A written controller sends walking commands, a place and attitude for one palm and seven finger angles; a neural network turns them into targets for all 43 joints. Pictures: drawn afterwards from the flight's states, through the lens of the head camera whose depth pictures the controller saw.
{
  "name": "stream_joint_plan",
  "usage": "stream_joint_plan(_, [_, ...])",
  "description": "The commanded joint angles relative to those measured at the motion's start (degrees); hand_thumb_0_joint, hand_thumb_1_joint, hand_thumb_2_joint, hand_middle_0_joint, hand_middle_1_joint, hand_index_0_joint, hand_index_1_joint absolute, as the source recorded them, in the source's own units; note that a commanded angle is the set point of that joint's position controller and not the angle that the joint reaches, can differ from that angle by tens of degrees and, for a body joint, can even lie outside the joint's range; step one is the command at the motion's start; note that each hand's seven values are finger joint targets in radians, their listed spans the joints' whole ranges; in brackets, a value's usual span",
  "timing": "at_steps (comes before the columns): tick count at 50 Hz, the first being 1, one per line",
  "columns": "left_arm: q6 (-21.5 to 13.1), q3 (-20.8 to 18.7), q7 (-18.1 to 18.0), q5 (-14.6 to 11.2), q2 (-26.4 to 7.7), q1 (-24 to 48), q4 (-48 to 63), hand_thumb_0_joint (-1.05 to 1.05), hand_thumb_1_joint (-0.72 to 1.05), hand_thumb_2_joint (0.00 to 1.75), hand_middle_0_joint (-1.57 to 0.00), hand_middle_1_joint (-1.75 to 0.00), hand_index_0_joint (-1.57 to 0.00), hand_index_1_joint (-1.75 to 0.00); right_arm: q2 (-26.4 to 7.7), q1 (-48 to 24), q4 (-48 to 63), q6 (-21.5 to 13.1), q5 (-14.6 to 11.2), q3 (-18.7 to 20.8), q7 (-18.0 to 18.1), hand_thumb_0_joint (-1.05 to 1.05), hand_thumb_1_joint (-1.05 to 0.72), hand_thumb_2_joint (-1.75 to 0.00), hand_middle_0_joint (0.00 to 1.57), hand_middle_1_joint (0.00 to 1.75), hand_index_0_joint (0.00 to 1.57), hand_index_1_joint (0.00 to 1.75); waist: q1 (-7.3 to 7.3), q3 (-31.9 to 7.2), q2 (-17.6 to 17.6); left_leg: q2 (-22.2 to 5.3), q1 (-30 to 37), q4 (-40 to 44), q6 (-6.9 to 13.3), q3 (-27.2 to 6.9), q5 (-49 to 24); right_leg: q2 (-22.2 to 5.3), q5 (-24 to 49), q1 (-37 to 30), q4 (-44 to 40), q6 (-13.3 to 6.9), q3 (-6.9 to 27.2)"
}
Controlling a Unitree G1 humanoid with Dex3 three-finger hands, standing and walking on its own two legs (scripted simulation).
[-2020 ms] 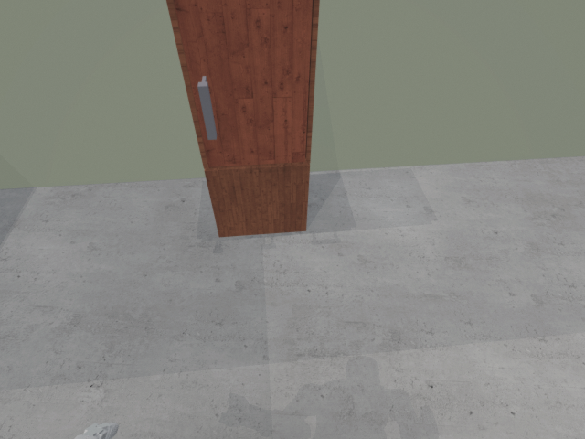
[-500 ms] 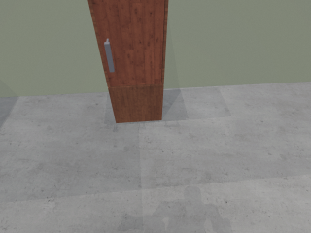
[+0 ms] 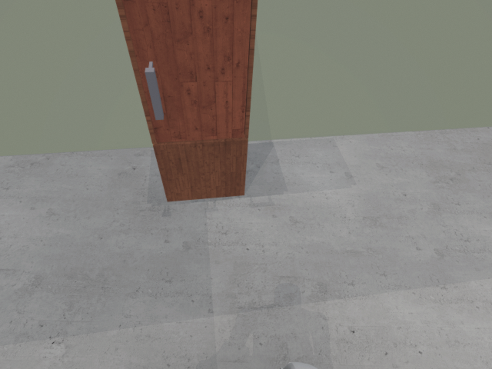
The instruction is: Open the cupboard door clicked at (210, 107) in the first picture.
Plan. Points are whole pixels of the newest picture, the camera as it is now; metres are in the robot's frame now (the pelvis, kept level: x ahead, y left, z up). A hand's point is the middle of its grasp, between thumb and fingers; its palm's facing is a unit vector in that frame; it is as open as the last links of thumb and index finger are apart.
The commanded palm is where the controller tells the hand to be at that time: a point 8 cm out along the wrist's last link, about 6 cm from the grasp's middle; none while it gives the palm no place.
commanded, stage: turn to face it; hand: left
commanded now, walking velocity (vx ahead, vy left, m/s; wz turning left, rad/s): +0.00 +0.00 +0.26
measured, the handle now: (155, 91) +0.94 +0.32 -0.10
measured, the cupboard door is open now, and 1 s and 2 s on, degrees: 0 0 0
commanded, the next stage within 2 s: take the last steps up to it in 0.16 s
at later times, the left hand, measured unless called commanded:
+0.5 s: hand out of the picture +0.14 +0.17 -0.19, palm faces +0.17 -0.97 -0.16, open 7.3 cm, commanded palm none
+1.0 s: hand (177, 319) +0.24 +0.14 -0.17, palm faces +0.24 -0.95 -0.20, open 7.4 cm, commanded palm none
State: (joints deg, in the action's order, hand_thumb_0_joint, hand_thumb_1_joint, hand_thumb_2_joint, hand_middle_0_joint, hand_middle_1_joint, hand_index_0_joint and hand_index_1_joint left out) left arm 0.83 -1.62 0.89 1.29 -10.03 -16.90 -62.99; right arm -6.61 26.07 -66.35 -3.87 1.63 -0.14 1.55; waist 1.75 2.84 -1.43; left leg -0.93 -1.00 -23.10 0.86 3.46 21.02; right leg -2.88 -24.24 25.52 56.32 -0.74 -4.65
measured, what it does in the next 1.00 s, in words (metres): walks ahead: right foot, then left foot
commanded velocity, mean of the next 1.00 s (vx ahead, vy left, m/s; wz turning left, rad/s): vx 0.22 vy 0.02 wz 0.12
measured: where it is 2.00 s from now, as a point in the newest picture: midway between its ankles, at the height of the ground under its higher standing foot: (242, 332)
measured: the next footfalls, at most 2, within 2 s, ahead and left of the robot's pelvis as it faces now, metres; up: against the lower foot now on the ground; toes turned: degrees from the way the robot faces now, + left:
right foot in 0.16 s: +0.18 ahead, -0.14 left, +0.00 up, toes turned -6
left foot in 0.46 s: +0.14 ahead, +0.09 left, +0.00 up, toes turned +16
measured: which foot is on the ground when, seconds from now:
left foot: down 0.00-0.16, up 0.18-0.44, down 0.46-0.88, up 0.90-1.00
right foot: up 0.00-0.14, down 0.16-0.46, up 0.48-0.86, down 0.88-1.00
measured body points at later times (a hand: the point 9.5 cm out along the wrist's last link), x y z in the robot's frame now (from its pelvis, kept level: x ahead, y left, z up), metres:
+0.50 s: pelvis +0.10 -0.01 -0.01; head +0.08 +0.01 +0.44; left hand +0.13 +0.23 -0.18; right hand +0.17 -0.24 -0.15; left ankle +0.10 +0.08 -0.74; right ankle +0.14 -0.13 -0.72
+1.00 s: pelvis +0.26 -0.03 -0.01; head +0.27 -0.05 +0.44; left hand +0.23 +0.19 -0.16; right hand +0.24 -0.26 -0.17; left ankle +0.16 +0.07 -0.66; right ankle +0.31 -0.13 -0.74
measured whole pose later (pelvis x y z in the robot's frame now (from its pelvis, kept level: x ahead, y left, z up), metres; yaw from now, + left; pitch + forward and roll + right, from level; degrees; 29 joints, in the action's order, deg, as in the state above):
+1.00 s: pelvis +0.26 -0.03 -0.01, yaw +10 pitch -1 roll +0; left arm -3.6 -2.7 -0.6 1.6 -7.6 -16.2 -60.4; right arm -8.7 21.1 -66.1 -0.2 1.6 2.9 -0.3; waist -0.1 3.2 2.3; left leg -3.9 -21.4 -64.9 1.7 3.5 22.2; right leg -3.1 -14.8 16.5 32.6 -1.8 -9.8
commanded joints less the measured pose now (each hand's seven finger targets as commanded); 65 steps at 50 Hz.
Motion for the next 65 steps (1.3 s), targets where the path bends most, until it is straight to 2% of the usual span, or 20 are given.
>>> stream_joint_plan(1, [-2.16, -0.47, 0.27, -0.34, -1.00, 8.60, 7.48, 0.00, 0.90, 0.90, -0.20, -0.30, -0.20, -0.30, -9.45, 4.47, -0.05, -0.43, -0.38, 2.10, 1.32, 0.00, -0.90, -0.90, 0.20, 0.30, 0.20, 0.30, 0.43, 6.13, 9.60, -12.47, -3.07, 7.50, 7.85, -6.68, -36.90, -1.17, 6.97, 3.04, -12.40, 0.16, -1.75])
stream_joint_plan(6, [-3.19, -2.10, -1.21, -0.10, -5.85, -7.63, 2.81, 0.00, 0.90, 0.90, -0.20, -0.30, -0.20, -0.30, -8.70, 3.31, -0.41, 0.49, -1.39, 2.61, 0.99, 0.00, -0.90, -0.90, 0.20, 0.30, 0.20, 0.30, -7.08, -2.77, 2.82, -8.42, -13.21, -11.30, 3.14, -4.21, -31.29, -1.67, 22.80, -26.67, -26.73, -0.95, 0.02])
stream_joint_plan(8, [-3.93, -3.80, -2.31, -0.37, -13.71, -14.57, 1.55, 0.00, 0.90, 0.90, -0.20, -0.30, -0.20, -0.30, -5.09, 7.08, 1.22, 1.04, -2.00, 2.68, 0.64, 0.00, -0.90, -0.90, 0.20, 0.30, 0.20, 0.30, -6.86, -12.31, -11.39, 0.93, -23.36, -41.05, -0.05, -0.76, 14.97, -25.69, 40.84, -33.71, -35.21, -11.65, 24.43])
stream_joint_plan(11, [-2.58, -2.38, -3.34, -0.26, -8.44, -0.76, 5.07, 0.00, 0.90, 0.90, -0.20, -0.30, -0.20, -0.30, -3.41, -0.02, 2.59, 3.10, -1.22, 2.78, 0.33, 0.00, -0.90, -0.90, 0.20, 0.30, 0.20, 0.30, -3.76, -0.84, -5.55, -4.97, -24.42, -46.54, -0.25, -4.60, 10.56, -21.22, 23.53, -12.63, -39.19, -11.39, 15.79])
stream_joint_plan(14, [-2.25, -1.71, -3.49, 0.34, -6.60, 4.23, 6.56, 0.00, 0.90, 0.90, -0.20, -0.30, -0.20, -0.30, -0.84, 2.69, 2.28, 4.52, -0.76, 2.38, -0.47, 0.00, -0.90, -0.90, 0.20, 0.30, 0.20, 0.30, -0.02, -1.47, -5.01, -4.91, -17.79, -35.45, -1.15, -1.34, 7.05, -16.83, 15.65, -4.45, -41.46, -7.63, 5.81])
stream_joint_plan(21, [-1.15, -2.44, -2.23, -0.03, -7.70, 4.83, 7.17, 0.00, 0.90, 0.90, -0.20, -0.30, -0.20, -0.30, -3.05, 4.78, 3.70, 3.42, -0.08, 2.60, -1.50, 0.00, -0.90, -0.90, 0.20, 0.30, 0.20, 0.30, 2.32, 0.68, -0.69, -2.12, -4.22, -8.29, -1.25, 5.86, 0.25, -10.86, -14.63, 5.59, -36.84, -3.81, 1.06])
stream_joint_plan(23, [-0.64, -1.50, -1.29, -0.53, -1.81, 5.90, 10.08, 0.00, 0.90, 0.90, -0.20, -0.30, -0.20, -0.30, -11.11, 7.35, 4.62, 2.69, 0.76, 4.20, -0.68, 0.00, -0.90, -0.90, 0.20, 0.30, 0.20, 0.30, 3.53, 7.47, 22.42, -18.91, -9.35, 15.51, 6.11, -24.25, 26.05, 1.21, -9.87, 13.66, -12.16, 1.38, -7.15])
stream_joint_plan(24, [-1.04, -1.86, -0.90, 0.35, -3.26, 9.53, 11.68, 0.00, 0.90, 0.90, -0.20, -0.30, -0.20, -0.30, -12.94, 5.18, 5.68, 2.37, 0.51, 4.78, -0.57, 0.00, -0.90, -0.90, 0.20, 0.30, 0.20, 0.30, 3.40, 10.71, 20.31, -23.28, -13.19, 19.79, 10.49, -32.23, 28.99, -0.70, -6.02, 15.76, -1.71, 0.51, -1.73])
stream_joint_plan(29, [-1.87, -2.11, 0.30, 0.64, -2.89, 2.96, 7.00, 0.00, 0.90, 0.90, -0.20, -0.30, -0.20, -0.30, -8.72, -2.94, 7.50, -0.11, -0.48, 3.27, 0.12, 0.00, -0.90, -0.90, 0.20, 0.30, 0.20, 0.30, -1.26, 3.83, 7.41, -13.89, -6.39, 14.41, 7.61, -11.08, -4.15, -4.03, 9.35, 13.01, 5.78, 2.14, 1.84])
stream_joint_plan(39, [-2.65, -1.64, 0.25, 0.19, -1.29, 6.67, 7.60, 0.00, 0.90, 0.90, -0.20, -0.30, -0.20, -0.30, -9.69, 0.51, 3.46, 0.37, -0.06, 4.24, -0.13, 0.00, -0.90, -0.90, 0.20, 0.30, 0.20, 0.30, 0.49, 3.38, 8.43, -14.82, -3.66, 9.13, 8.94, -6.04, -14.86, -2.19, 7.25, 1.72, -18.09, 1.97, -2.60])
stream_joint_plan(42, [-3.69, -2.55, 0.05, 0.56, -3.14, -4.86, 3.53, 0.00, 0.90, 0.90, -0.20, -0.30, -0.20, -0.30, -8.90, -1.47, 3.13, 0.56, -0.44, 3.87, -0.14, 0.00, -0.90, -0.90, 0.20, 0.30, 0.20, 0.30, -4.94, -0.75, 3.61, -10.20, -10.64, -4.94, 5.47, -1.96, -15.34, 0.21, 12.64, -17.73, -27.95, 0.33, -3.43])
stream_joint_plan(43, [-4.44, -3.43, -0.44, 0.98, -7.24, -12.91, 1.11, 0.00, 0.90, 0.90, -0.20, -0.30, -0.20, -0.30, -6.90, -1.70, 3.77, 0.26, -1.08, 3.55, -0.61, 0.00, -0.90, -0.90, 0.20, 0.30, 0.20, 0.30, -8.18, -4.73, -5.06, -5.90, -19.70, -19.48, 3.06, 2.57, -10.31, -8.52, 7.60, -29.36, -31.32, -2.77, 7.51])
stream_joint_plan(44, [-4.81, -4.55, -1.19, 0.54, -13.40, -19.67, -0.11, 0.00, 0.90, 0.90, -0.20, -0.30, -0.20, -0.30, -4.09, -2.00, 6.38, 0.06, -1.36, 2.89, -1.27, 0.00, -0.90, -0.90, 0.20, 0.30, 0.20, 0.30, -9.26, -7.76, -18.06, 0.87, -32.60, -37.28, 1.14, 4.57, 10.56, -23.04, 6.65, -36.29, -41.17, -8.49, 30.18])
stream_joint_plan(45, [-4.44, -4.31, -1.61, -0.26, -13.15, -18.44, -0.05, 0.00, 0.90, 0.90, -0.20, -0.30, -0.20, -0.30, -6.19, -4.90, 6.94, 0.58, -1.01, 3.43, -1.22, 0.00, -0.90, -0.90, 0.20, 0.30, 0.20, 0.30, -8.88, -6.29, -11.92, -1.67, -34.83, -45.09, 1.74, -1.21, 11.79, -24.30, -3.21, -31.11, -45.00, -10.96, 32.79])
stream_joint_plan(47, [-4.29, -3.08, -1.94, -0.06, -8.32, -9.31, 1.84, 0.00, 0.90, 0.90, -0.20, -0.30, -0.20, -0.30, -5.67, -9.34, 7.24, 1.23, -0.48, 3.92, -1.76, 0.00, -0.90, -0.90, 0.20, 0.30, 0.20, 0.30, -5.91, 2.25, -9.32, -5.69, -36.84, -49.23, 1.49, -3.37, 1.84, -21.36, -11.90, -17.24, -48.06, -8.95, 26.88])
stream_joint_plan(51, [-5.14, -1.53, -2.34, 0.51, -3.52, -5.52, 2.30, 0.00, 0.90, 0.90, -0.20, -0.30, -0.20, -0.30, -2.71, -5.74, 4.89, 2.63, -0.02, 3.46, -2.35, 0.00, -0.90, -0.90, 0.20, 0.30, 0.20, 0.30, -1.34, 2.13, -4.33, -6.74, -28.73, -38.47, -0.90, -0.64, -5.04, -14.73, 8.92, -9.81, -46.99, -6.17, 8.06])
stream_joint_plan(58, [-5.28, -1.93, -2.00, 0.45, -5.78, -8.30, 0.30, 0.00, 0.90, 0.90, -0.20, -0.30, -0.20, -0.30, -3.10, -14.03, 8.87, 2.17, -0.45, 3.06, -3.07, 0.00, -0.90, -0.90, 0.20, 0.30, 0.20, 0.30, -3.33, 2.41, -4.93, -4.68, -25.31, -18.42, -1.39, 2.86, -7.18, -14.23, 18.65, -14.80, -44.66, -7.13, 4.05])
stream_joint_plan(62, [-4.11, -2.44, -2.13, 0.26, -5.71, -6.04, 0.58, 0.00, 0.90, 0.90, -0.20, -0.30, -0.20, -0.30, -4.85, -9.65, 8.22, 1.25, -0.42, 3.15, -2.59, 0.00, -0.90, -0.90, 0.20, 0.30, 0.20, 0.30, -0.50, 1.71, -2.69, -2.37, -10.54, -6.56, -0.39, 4.71, -10.57, -11.34, 15.23, -10.45, -36.91, -4.93, 0.99])
stream_joint_plan(63, [-3.71, -2.16, -1.98, 0.13, -4.26, -6.42, 0.74, 0.00, 0.90, 0.90, -0.20, -0.30, -0.20, -0.30, -7.23, -4.67, 6.82, 0.84, -0.23, 3.63, -2.11, 0.00, -0.90, -0.90, 0.20, 0.30, 0.20, 0.30, 1.35, -0.82, 3.13, -3.43, -2.69, -3.03, 0.09, 2.44, -10.84, -8.26, 13.66, -7.81, -28.09, -3.62, -1.03])
stream_joint_plan(65, [-3.52, -1.41, -1.62, -0.11, -0.22, -6.42, 3.53, 0.00, 0.90, 0.90, -0.20, -0.30, -0.20, -0.30, -15.77, 3.72, 5.82, 1.21, 0.08, 5.18, -0.88, 0.00, -0.90, -0.90, 0.20, 0.30, 0.20, 0.30, 3.18, -4.29, 20.63, -22.44, 4.61, 7.36, 8.93, -22.26, -16.90, 1.71, -12.04, 6.27, -0.71, 0.43, -5.15])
